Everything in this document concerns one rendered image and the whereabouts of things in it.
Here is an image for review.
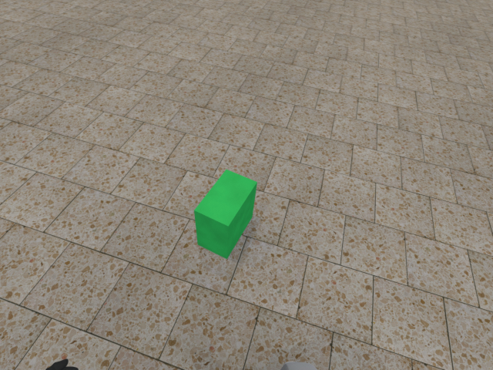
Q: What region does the carton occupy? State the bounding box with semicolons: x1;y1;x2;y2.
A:
194;170;257;259

